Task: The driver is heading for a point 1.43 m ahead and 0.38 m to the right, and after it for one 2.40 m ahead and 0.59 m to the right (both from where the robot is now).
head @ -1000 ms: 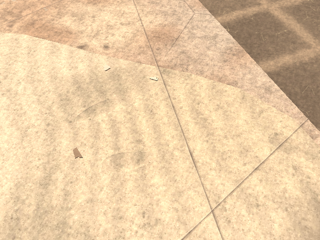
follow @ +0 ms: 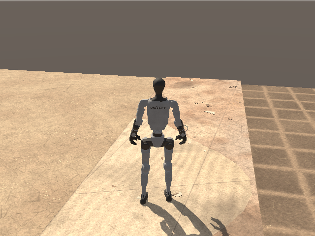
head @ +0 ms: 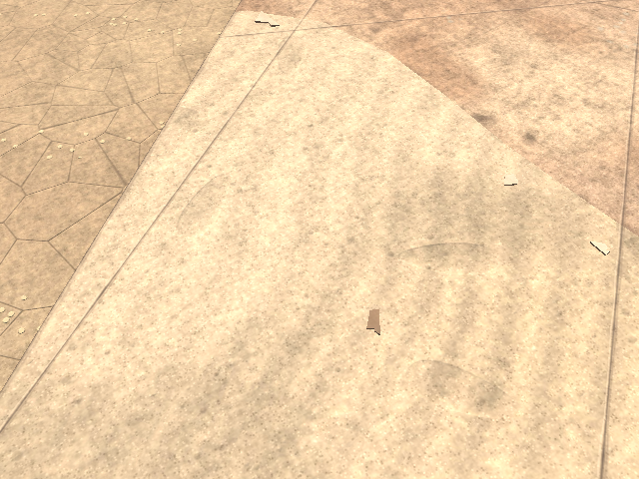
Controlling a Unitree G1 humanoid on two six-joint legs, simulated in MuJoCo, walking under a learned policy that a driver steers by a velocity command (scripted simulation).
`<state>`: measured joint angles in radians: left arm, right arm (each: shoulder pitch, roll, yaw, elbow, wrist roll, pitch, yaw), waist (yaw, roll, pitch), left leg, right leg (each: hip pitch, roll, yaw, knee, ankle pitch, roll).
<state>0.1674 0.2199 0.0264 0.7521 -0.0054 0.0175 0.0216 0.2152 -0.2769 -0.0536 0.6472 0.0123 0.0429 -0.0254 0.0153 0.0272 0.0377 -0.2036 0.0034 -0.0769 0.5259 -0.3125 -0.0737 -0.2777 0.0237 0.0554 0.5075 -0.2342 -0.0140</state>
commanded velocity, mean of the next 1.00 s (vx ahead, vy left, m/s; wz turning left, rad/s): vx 0.00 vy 0.00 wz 0.03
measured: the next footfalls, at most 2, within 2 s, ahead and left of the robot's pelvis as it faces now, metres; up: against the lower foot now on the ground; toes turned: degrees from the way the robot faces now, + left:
left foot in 0.02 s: +0.01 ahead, +0.14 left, +0.00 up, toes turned -4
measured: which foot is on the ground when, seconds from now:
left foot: up 0.00-0.00, down 0.02-1.00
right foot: down 0.00-1.00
